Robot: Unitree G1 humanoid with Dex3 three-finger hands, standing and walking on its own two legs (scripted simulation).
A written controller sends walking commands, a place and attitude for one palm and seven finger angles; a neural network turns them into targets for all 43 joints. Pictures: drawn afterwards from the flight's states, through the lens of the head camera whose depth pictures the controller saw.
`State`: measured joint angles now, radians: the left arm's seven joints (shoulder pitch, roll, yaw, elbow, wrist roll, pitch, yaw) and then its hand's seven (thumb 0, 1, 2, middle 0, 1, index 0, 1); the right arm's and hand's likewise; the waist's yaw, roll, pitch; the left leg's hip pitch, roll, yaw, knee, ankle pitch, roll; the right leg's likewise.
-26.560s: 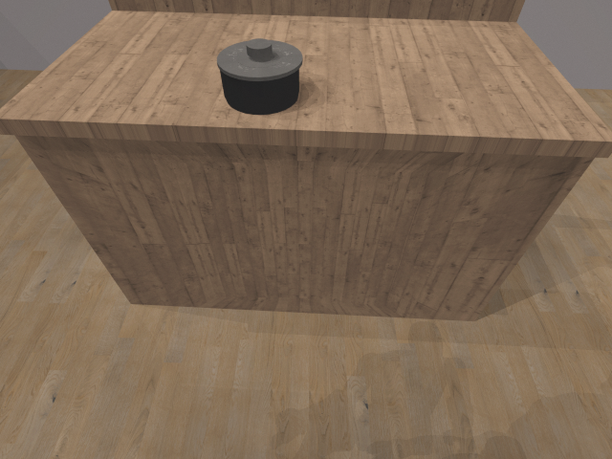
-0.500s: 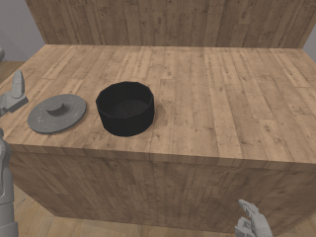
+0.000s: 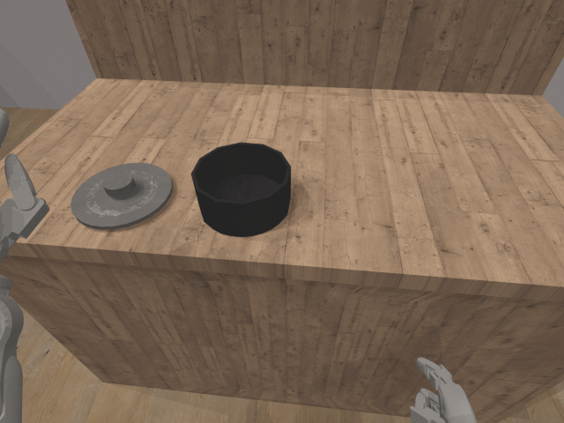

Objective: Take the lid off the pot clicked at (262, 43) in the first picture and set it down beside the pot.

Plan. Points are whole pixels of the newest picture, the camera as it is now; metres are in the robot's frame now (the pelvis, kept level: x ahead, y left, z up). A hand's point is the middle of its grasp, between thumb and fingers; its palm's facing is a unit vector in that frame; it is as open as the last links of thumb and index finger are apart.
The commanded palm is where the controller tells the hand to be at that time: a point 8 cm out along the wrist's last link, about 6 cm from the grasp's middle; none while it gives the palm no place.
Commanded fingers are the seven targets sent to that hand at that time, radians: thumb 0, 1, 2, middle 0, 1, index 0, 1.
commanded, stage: draw the hand back to the body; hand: left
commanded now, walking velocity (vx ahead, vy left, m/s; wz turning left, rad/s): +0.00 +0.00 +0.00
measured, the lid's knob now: (119, 184) +0.47 +0.37 +0.07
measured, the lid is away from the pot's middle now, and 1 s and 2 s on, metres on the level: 0.23 0.23 0.23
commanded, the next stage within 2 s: step back with the hand held close in 0.46 s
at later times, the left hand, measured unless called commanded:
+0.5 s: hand (4, 257) +0.17 +0.26 +0.25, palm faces +0.50 -0.81 -0.29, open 7.4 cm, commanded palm +0.12 +0.30 +0.25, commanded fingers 0.00 0.90 0.90 -0.20 -0.30 -0.20 -0.30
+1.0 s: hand (26, 279) +0.17 +0.25 +0.22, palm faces +0.33 -0.80 -0.51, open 7.4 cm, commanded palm +0.10 +0.32 +0.25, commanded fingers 0.00 0.90 0.90 -0.20 -0.30 -0.20 -0.30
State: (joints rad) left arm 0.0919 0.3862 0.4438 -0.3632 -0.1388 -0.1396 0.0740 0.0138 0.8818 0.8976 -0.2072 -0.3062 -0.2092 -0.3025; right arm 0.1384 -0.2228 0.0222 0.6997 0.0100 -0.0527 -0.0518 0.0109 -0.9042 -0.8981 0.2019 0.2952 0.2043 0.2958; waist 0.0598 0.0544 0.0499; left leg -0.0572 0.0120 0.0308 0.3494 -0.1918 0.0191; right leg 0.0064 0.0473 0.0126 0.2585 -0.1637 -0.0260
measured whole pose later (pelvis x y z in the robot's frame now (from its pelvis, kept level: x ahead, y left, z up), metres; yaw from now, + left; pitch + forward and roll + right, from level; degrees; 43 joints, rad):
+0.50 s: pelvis +0.00 +0.02 +0.00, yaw +1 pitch -7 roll -2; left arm 0.33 0.37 0.42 -0.60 -0.12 -0.14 0.08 0.01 0.88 0.90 -0.21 -0.30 -0.21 -0.30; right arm 0.13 -0.20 0.03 0.68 -0.01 -0.06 -0.04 0.01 -0.90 -0.90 0.20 0.30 0.20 0.30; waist 0.09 0.04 0.04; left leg -0.06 -0.01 0.02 0.38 -0.20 0.04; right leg 0.02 0.03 0.00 0.26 -0.16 -0.01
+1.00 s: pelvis -0.04 +0.04 -0.01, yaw -2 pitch +0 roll -2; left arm 0.55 0.52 0.51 -0.78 -0.08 -0.20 0.12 0.01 0.88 0.90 -0.21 -0.31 -0.22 -0.30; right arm 0.20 -0.23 -0.03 0.54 0.03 0.07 -0.05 0.01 -0.91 -0.90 0.20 0.30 0.20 0.30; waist -0.02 0.00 0.04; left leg -0.31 -0.01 0.08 0.51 -0.21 0.08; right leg -0.26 0.02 0.05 0.43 -0.17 0.03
